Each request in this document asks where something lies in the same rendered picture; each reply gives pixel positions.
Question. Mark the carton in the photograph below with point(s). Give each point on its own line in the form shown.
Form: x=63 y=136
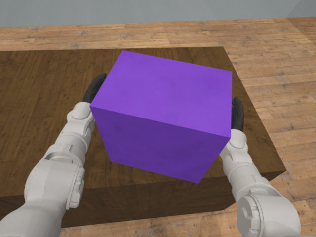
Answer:
x=164 y=116

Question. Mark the right robot upper arm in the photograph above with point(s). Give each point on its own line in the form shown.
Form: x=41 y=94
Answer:
x=267 y=216

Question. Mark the robot left hand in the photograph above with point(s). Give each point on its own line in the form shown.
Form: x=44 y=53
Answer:
x=94 y=88

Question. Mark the robot left forearm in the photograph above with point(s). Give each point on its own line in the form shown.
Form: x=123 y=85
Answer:
x=73 y=141

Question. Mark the robot right hand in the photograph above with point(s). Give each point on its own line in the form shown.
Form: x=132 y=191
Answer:
x=237 y=118

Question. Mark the pedestal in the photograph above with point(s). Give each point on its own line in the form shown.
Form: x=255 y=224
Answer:
x=38 y=88

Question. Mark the left robot upper arm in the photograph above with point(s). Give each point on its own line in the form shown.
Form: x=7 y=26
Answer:
x=55 y=187

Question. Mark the robot right forearm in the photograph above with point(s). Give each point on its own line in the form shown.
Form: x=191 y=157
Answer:
x=241 y=172

